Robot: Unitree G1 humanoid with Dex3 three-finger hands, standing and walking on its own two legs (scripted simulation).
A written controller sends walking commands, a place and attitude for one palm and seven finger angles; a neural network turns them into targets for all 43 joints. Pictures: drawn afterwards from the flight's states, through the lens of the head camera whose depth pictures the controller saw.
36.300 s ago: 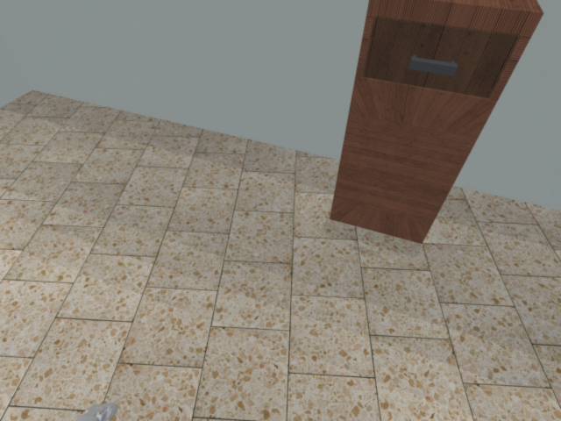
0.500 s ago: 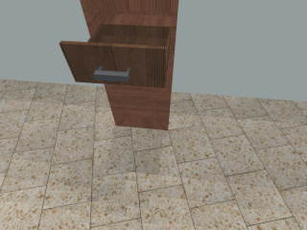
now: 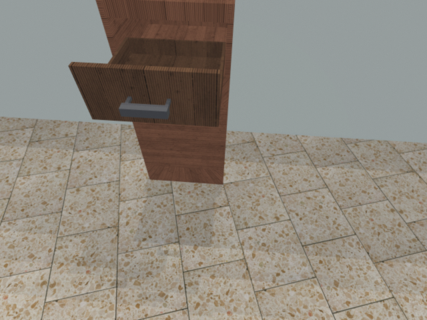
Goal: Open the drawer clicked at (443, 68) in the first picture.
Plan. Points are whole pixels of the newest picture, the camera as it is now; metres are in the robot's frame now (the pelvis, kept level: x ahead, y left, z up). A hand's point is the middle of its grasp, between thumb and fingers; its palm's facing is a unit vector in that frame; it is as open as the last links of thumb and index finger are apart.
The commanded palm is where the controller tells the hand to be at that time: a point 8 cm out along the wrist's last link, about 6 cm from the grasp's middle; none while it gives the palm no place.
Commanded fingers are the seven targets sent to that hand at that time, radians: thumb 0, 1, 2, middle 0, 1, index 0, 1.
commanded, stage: look to check the result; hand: left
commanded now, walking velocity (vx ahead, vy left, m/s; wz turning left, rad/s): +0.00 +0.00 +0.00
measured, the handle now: (146, 105) +0.62 +0.21 +0.04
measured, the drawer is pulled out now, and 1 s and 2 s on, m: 0.30 0.30 0.30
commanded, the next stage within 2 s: stand and wait in 0.52 s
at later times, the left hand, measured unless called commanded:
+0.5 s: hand out of the picture +0.08 +0.25 -0.15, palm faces -0.03 -0.94 -0.34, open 7.4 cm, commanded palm none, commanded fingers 0.00 0.90 0.90 -0.20 -0.30 -0.20 -0.30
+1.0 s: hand out of the picture +0.12 +0.25 -0.15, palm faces -0.04 -0.94 -0.33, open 7.4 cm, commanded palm none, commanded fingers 0.00 0.90 0.90 -0.20 -0.30 -0.20 -0.30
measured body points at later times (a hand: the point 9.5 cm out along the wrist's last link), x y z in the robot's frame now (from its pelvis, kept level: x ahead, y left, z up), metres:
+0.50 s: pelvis +0.01 +0.00 +0.00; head +0.04 +0.00 +0.45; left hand +0.08 +0.30 -0.13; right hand +0.09 -0.29 -0.14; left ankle +0.04 +0.12 -0.75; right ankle +0.00 -0.11 -0.75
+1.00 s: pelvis +0.04 +0.00 +0.00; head +0.06 +0.00 +0.45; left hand +0.12 +0.29 -0.13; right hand +0.10 -0.29 -0.13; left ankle +0.04 +0.12 -0.75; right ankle +0.00 -0.11 -0.75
